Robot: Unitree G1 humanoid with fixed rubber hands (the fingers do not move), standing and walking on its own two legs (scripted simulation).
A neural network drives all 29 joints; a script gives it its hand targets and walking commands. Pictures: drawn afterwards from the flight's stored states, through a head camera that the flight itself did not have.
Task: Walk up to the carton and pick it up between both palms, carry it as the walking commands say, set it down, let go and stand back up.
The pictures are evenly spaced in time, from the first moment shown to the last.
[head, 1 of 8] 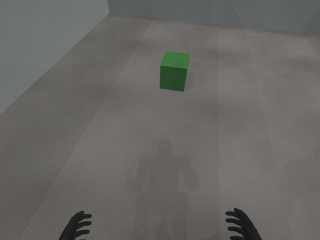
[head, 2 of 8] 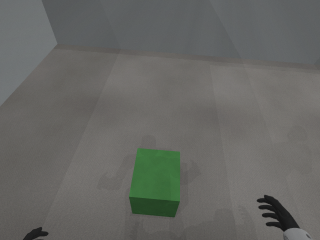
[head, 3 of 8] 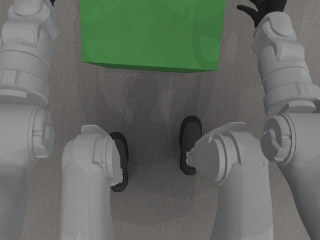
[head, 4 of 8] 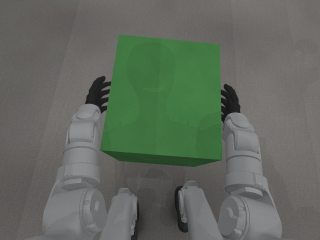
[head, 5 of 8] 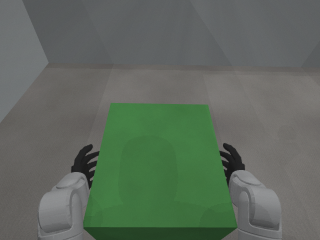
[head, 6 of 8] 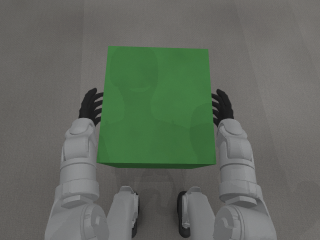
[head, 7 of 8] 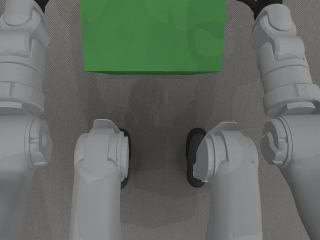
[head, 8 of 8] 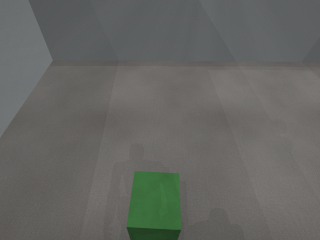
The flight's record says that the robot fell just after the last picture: no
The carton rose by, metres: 0.65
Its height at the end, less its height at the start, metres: +0.00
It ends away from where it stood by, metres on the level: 0.21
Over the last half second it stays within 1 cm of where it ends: yes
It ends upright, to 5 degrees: yes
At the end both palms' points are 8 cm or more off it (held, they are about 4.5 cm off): yes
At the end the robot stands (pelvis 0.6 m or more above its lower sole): yes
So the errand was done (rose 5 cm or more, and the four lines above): yes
